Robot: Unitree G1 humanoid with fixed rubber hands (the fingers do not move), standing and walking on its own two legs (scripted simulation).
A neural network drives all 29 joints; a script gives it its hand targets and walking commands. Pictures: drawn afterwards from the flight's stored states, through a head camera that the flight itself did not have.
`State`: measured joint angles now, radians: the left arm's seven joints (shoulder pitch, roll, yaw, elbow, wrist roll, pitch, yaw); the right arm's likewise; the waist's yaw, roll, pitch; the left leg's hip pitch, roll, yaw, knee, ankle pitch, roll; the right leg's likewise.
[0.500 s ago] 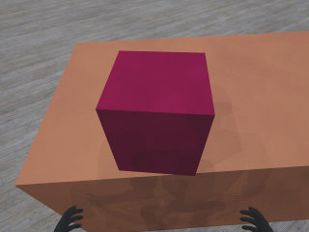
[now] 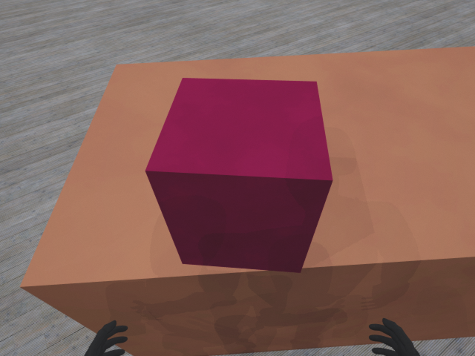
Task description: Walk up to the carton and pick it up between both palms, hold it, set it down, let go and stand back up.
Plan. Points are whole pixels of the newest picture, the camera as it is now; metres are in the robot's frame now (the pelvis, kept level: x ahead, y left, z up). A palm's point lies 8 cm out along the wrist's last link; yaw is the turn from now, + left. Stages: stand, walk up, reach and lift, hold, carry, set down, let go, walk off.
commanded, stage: stand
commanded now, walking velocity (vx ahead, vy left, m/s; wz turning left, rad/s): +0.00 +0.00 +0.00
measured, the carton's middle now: (244, 179) +0.38 -0.01 +0.10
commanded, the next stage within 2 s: none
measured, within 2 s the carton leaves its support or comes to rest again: neither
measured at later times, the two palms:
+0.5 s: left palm out of the picture +0.14 +0.26 -0.09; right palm out of the picture +0.11 -0.26 -0.10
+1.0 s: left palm out of the picture +0.13 +0.26 -0.09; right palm out of the picture +0.10 -0.26 -0.10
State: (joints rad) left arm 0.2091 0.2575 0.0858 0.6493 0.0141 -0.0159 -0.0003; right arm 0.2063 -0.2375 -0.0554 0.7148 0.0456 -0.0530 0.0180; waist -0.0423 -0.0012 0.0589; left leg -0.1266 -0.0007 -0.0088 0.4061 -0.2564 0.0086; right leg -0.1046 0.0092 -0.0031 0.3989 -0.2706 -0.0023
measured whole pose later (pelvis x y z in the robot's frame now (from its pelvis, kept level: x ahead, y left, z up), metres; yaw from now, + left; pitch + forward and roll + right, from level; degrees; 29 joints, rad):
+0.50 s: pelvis +0.00 +0.00 +0.00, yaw +0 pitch -1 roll +0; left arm 0.21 0.26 0.09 0.68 0.01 -0.02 0.00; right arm 0.21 -0.24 -0.06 0.74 0.05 -0.05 0.02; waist -0.04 0.00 0.06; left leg -0.13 0.00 -0.01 0.41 -0.26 0.01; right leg -0.10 0.01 0.00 0.40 -0.27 0.00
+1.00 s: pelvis +0.00 +0.00 +0.00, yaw +0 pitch -2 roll +0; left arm 0.21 0.26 0.09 0.72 0.01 -0.02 0.00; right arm 0.21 -0.24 -0.06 0.77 0.05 -0.05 0.01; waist -0.04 0.00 0.06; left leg -0.12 0.00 -0.01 0.41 -0.25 0.01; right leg -0.10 0.01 0.00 0.41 -0.27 0.00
